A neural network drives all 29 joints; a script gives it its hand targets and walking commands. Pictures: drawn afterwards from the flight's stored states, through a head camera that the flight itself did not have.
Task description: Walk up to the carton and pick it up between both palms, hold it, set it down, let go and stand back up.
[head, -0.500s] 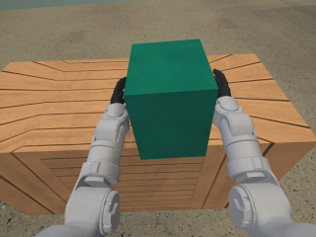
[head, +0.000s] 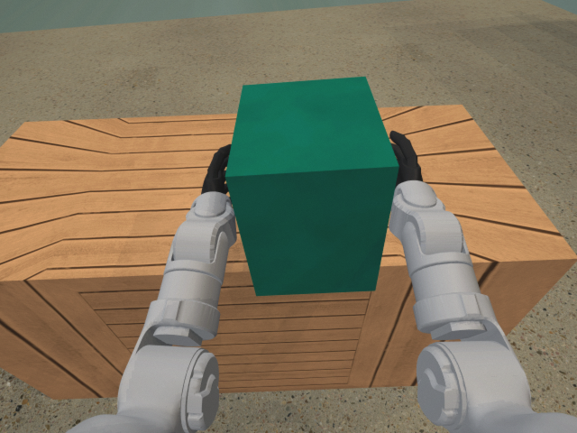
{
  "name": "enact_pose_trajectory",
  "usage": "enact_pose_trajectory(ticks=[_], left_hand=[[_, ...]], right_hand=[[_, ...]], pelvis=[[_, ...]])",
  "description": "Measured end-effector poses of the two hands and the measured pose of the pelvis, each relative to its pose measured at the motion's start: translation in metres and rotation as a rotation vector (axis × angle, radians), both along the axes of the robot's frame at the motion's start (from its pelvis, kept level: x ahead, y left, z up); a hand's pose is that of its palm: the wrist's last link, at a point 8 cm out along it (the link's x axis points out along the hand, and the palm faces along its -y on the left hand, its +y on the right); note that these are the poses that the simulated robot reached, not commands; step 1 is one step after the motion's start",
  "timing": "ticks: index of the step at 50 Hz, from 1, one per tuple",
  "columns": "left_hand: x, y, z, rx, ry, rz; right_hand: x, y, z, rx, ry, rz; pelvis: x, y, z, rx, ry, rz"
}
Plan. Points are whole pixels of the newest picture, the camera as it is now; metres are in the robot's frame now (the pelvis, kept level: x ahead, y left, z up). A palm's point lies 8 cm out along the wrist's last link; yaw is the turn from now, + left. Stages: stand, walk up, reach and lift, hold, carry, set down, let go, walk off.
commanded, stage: hold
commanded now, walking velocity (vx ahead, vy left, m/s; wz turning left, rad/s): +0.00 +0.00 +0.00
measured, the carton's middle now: (309, 188) +0.40 +0.00 +0.15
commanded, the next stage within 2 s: none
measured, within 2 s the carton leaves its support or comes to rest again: neither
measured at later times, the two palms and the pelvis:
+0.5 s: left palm (214, 199) +0.38 +0.13 +0.14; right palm (404, 187) +0.39 -0.13 +0.16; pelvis +0.00 +0.00 +0.00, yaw +0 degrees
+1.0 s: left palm (214, 202) +0.38 +0.13 +0.15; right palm (408, 191) +0.38 -0.13 +0.16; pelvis -0.01 +0.00 +0.00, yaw +0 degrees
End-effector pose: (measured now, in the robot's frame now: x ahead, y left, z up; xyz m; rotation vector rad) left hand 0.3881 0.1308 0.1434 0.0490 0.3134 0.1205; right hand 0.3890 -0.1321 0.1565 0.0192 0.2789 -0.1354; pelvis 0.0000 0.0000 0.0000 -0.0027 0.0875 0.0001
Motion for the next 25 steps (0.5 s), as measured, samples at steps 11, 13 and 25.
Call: enact_pose_trajectory(ticks=[11, 13, 25], left_hand=[[-0.0001, 0.0012, 0.0009, -0.002, 0.004, 0.0], [0.0, 0.0014, 0.0012, -0.002, 0.002, 0.0], [-0.0033, 0.0023, 0.0005, 0.006, 0.001, 0.002]], right_hand=[[-0.0002, 0.0012, 0.0011, 0.0, 0.005, -0.001], [0.0001, 0.0013, 0.0014, 0.0, 0.002, 0.0], [-0.0015, 0.0023, 0.0012, 0.002, 0.001, 0.007]], pelvis=[[-0.005, 0.001, -0.0018, 0.001, 0.006, -0.004], [-0.0052, 0.0013, -0.0021, 0.001, 0.009, -0.005], [-0.0034, 0.0017, -0.0014, 0.001, 0.0, -0.008]])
